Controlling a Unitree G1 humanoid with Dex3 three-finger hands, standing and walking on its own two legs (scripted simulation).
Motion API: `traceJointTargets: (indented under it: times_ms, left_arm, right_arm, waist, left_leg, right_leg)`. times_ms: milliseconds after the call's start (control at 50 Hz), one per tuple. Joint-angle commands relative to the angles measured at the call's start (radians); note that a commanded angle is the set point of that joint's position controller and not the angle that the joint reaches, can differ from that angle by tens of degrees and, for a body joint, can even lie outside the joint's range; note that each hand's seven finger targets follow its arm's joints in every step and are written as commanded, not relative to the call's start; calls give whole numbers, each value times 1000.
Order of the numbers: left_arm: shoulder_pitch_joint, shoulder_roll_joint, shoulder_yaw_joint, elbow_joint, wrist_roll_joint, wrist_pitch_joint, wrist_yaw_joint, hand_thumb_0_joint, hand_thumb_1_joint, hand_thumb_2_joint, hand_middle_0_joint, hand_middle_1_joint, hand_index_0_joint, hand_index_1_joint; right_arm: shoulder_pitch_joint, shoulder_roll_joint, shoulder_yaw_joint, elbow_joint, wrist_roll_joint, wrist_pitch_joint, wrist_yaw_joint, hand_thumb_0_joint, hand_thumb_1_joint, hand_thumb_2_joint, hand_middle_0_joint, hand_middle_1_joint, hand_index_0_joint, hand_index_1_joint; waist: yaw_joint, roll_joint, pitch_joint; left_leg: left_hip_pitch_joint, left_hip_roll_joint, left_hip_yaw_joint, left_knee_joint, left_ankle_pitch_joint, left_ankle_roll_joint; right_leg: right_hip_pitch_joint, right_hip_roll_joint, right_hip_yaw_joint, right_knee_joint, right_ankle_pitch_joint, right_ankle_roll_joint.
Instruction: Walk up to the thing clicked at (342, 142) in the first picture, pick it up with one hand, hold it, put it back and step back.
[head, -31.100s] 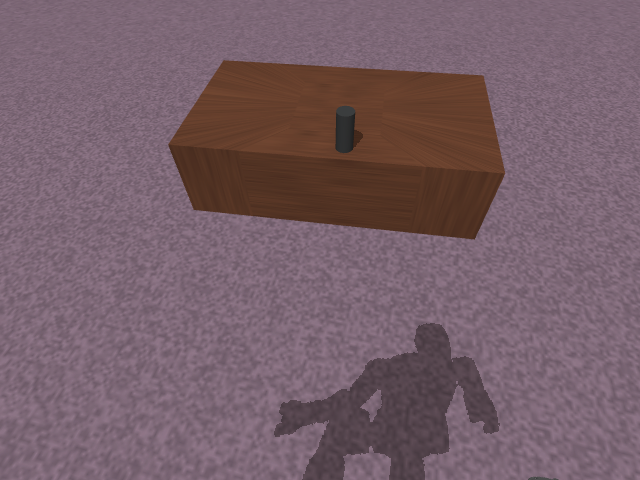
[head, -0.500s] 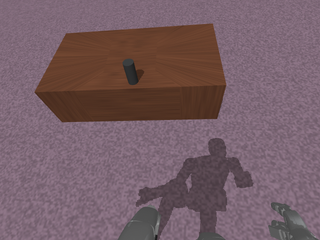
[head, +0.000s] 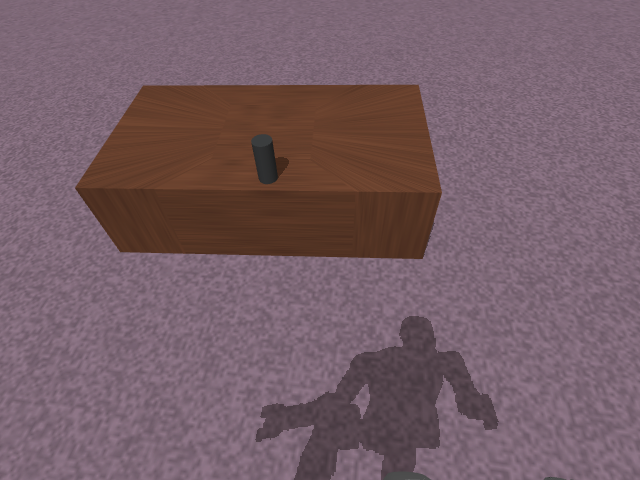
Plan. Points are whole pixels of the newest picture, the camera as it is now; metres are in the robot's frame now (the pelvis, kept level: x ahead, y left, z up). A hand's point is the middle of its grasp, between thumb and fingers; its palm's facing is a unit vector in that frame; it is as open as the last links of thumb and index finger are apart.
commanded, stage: step back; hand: left
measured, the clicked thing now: (265, 160) +1.06 +0.21 -0.32
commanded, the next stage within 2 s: stand in 0.58 s
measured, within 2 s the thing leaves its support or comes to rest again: neither
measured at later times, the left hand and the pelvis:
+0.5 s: hand out of the picture +0.12 +0.31 -0.15, palm faces +0.02 -0.92 -0.39, open 7.4 cm; pelvis +0.05 +0.03 +0.00, yaw +0 degrees
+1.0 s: hand (133, 475) +0.14 +0.28 -0.13, palm faces -0.02 -0.94 -0.34, open 7.4 cm; pelvis +0.05 +0.03 +0.02, yaw +0 degrees
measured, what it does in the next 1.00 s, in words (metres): steps on the spot: left foot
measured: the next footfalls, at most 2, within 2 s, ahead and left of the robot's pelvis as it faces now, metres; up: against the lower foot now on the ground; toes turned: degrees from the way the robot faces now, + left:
left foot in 0.32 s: +0.13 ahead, +0.17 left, +0.00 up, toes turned +2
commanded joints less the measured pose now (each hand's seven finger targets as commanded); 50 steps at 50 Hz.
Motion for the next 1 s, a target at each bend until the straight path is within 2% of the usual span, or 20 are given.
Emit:
traceJointTargets:
  times_ms: [0,20,40,100,160,240,280,300,320,340,360,400,460,500,520,540,560,600,680,980]
  left_arm:
    - [91,319,83,-45,32,-52,37,0,900,900,-200,-300,-200,-300]
    - [12,363,89,-69,32,-48,36,0,900,900,-200,-300,-200,-300]
    - [-56,352,89,-91,26,-48,34,0,900,900,-200,-300,-200,-300]
    - [-73,246,61,-93,12,-62,36,0,900,900,-200,-300,-200,-300]
    - [-43,251,60,-81,10,-64,34,0,900,900,-200,-300,-200,-300]
    - [-67,232,40,-85,-8,-42,35,0,900,900,-200,-300,-200,-300]
    - [-95,226,28,-101,-13,-27,33,0,900,900,-200,-300,-200,-300]
    - [-98,201,19,-113,-15,-23,32,0,900,900,-200,-300,-200,-300]
    - [-79,169,7,-117,-23,-16,31,0,900,900,-200,-300,-200,-300]
    - [-56,140,-3,-108,-35,-1,33,0,900,900,-200,-300,-200,-300]
    - [-56,179,7,-78,-34,12,40,0,900,900,-200,-300,-200,-300]
    - [-73,178,5,-54,-23,12,32,0,900,900,-200,-300,-200,-300]
    - [-9,189,14,-10,-16,-9,35,0,900,900,-200,-300,-200,-300]
    - [-36,225,26,0,-12,-15,41,0,900,900,-200,-300,-200,-300]
    - [-84,248,25,-13,-10,-19,40,0,900,900,-200,-300,-200,-300]
    - [-144,251,21,-27,-11,-18,35,0,900,900,-200,-300,-200,-300]
    - [-157,195,-11,2,-16,-15,23,0,900,900,-200,-300,-200,-300]
    - [-136,156,-22,9,-22,-13,20,0,900,900,-200,-300,-200,-300]
    - [-159,194,-20,39,-20,-20,23,0,900,900,-200,-300,-200,-300]
    - [-211,182,-23,82,-13,-10,13,0,900,900,-200,-300,-200,-300]
  right_arm:
    - [-104,-107,-17,-130,12,-17,-23,0,-900,-900,200,300,200,300]
    - [-101,-194,-44,-103,2,-12,-36,0,-900,-900,200,300,200,300]
    - [-51,-232,-58,-82,3,-18,-36,0,-900,-900,200,300,200,300]
    - [-8,-195,-50,-43,14,-25,-26,0,-900,-900,200,300,200,300]
    - [-17,-178,-40,-50,10,-28,-23,0,-900,-900,200,300,200,300]
    - [-52,-146,-29,-42,17,-41,-32,0,-900,-900,200,300,200,300]
    - [-3,-156,-38,-10,13,-44,-41,0,-900,-900,200,300,200,300]
    - [10,-191,-49,-1,8,-46,-48,0,-900,-900,200,300,200,300]
    - [4,-243,-59,-6,3,-48,-54,0,-900,-900,200,300,200,300]
    - [-53,-261,-52,-31,6,-53,-56,0,-900,-900,200,300,200,300]
    - [-96,-293,-51,-36,17,-48,-53,0,-900,-900,200,300,200,300]
    - [-143,-264,-42,-25,4,-39,-51,0,-900,-900,200,300,200,300]
    - [-206,-231,-26,-26,17,-33,-49,0,-900,-900,200,300,200,300]
    - [-199,-189,-10,-20,31,-35,-49,0,-900,-900,200,300,200,300]
    - [-178,-169,-9,-11,35,-33,-47,0,-900,-900,200,300,200,300]
    - [-146,-165,-8,14,30,-30,-46,0,-900,-900,200,300,200,300]
    - [-126,-195,-3,29,36,-43,-41,0,-900,-900,200,300,200,300]
    - [-190,-228,-11,39,28,-61,-37,0,-900,-900,200,300,200,300]
    - [-172,-188,0,55,36,-62,-39,0,-900,-900,200,300,200,300]
    - [-201,-187,7,97,31,-55,-34,0,-900,-900,200,300,200,300]
  waist:
    - [90,-189,-20]
    - [76,-107,52]
    - [44,-100,105]
    - [17,-58,39]
    - [35,-101,-29]
    - [29,-175,-69]
    - [-2,-146,-97]
    - [-10,-77,-128]
    - [-3,46,-161]
    - [21,107,-167]
    - [12,151,-150]
    - [25,141,-84]
    - [58,136,-101]
    - [38,55,-134]
    - [11,15,-143]
    - [-12,-16,-133]
    - [-27,11,-109]
    - [19,47,-141]
    - [-6,-21,-144]
    - [-1,9,-53]
  left_leg:
    - [-452,-87,-34,237,-227,27]
    - [-365,-26,-133,320,-236,22]
    - [-333,11,-139,348,-207,22]
    - [-284,13,-140,310,-87,19]
    - [-244,21,-77,216,-83,0]
    - [-83,-3,50,-24,39,3]
    - [45,-18,65,-158,253,20]
    - [111,34,2,-152,386,46]
    - [156,168,-158,-175,472,94]
    - [123,279,-295,-234,398,169]
    - [-5,343,-326,-253,286,251]
    - [-75,275,-240,-257,164,205]
    - [-40,177,-105,-110,334,104]
    - [-69,124,-53,-34,354,63]
    - [-26,103,-43,-62,281,46]
    - [36,107,-41,-102,221,47]
    - [86,125,-81,-175,270,51]
    - [80,161,-106,-175,408,61]
    - [142,133,-50,-168,522,44]
    - [75,121,-49,-331,194,14]
  right_leg:
    - [275,-295,564,-425,-345,-104]
    - [59,-415,667,-464,-518,-186]
    - [-6,-427,652,-447,-512,-231]
    - [76,-275,348,-369,-137,-139]
    - [136,-260,245,-283,181,-145]
    - [121,-208,99,-118,614,-105]
    - [72,-174,72,-19,572,-62]
    - [35,-145,57,40,500,-37]
    - [-40,-75,38,120,309,-6]
    - [-66,-1,14,154,-4,13]
    - [6,-15,29,186,-246,9]
    - [34,-31,49,102,-237,-1]
    - [109,-44,46,-159,115,6]
    - [165,-99,149,-149,305,-19]
    - [105,-144,207,-165,280,-46]
    - [37,-156,215,-171,228,-45]
    - [33,-124,152,-176,192,-20]
    - [122,-88,92,-177,244,9]
    - [150,-116,106,-212,431,8]
    - [160,-120,106,-359,143,13]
